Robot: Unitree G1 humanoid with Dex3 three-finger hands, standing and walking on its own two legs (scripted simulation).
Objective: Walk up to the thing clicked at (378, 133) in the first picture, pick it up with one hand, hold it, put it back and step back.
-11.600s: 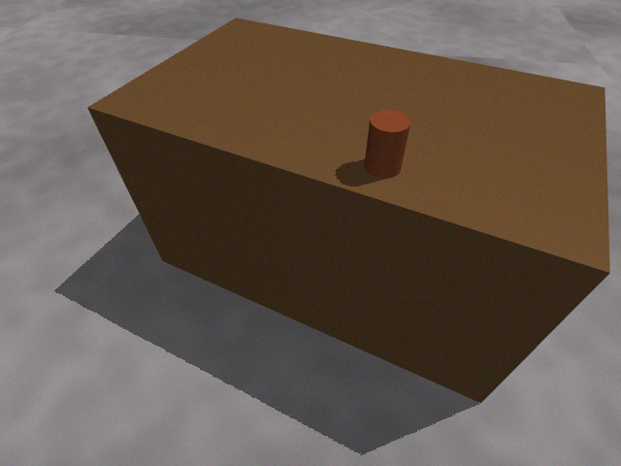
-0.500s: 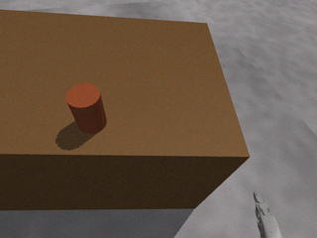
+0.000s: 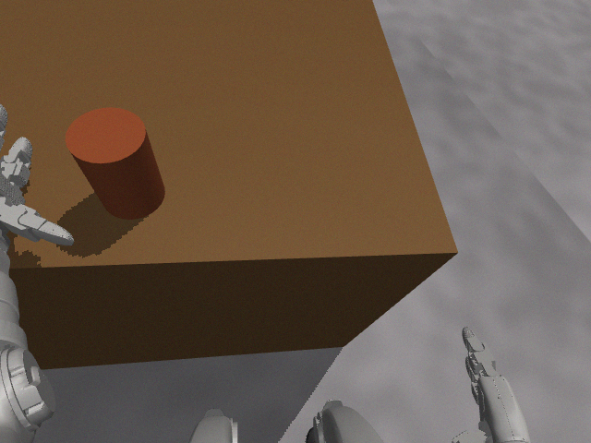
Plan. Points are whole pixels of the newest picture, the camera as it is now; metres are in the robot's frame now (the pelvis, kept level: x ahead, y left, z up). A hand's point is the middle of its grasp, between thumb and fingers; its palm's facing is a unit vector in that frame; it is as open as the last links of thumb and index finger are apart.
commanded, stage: close in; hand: left
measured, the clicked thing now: (121, 167) +0.47 +0.20 +0.06
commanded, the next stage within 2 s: rest palm in 0.44 s
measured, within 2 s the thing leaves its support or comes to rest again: leaves its support in 1.80 s
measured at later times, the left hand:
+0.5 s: hand (100, 176) +0.46 +0.23 +0.05, palm faces +0.17 -0.98 +0.02, open 17.4 cm
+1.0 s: hand (123, 166) +0.47 +0.20 +0.05, palm faces +0.20 -0.98 +0.01, open 15.6 cm
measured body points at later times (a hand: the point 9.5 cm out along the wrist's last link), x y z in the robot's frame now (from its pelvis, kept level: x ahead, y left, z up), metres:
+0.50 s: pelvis +0.00 -0.01 -0.01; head +0.10 +0.02 +0.43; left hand +0.44 +0.28 +0.05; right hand +0.15 -0.27 -0.03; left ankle +0.00 +0.12 -0.67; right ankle +0.01 -0.15 -0.67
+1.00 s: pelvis -0.01 -0.01 -0.01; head +0.10 +0.02 +0.43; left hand +0.46 +0.26 +0.05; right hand +0.15 -0.27 -0.02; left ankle +0.00 +0.12 -0.67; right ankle +0.01 -0.15 -0.67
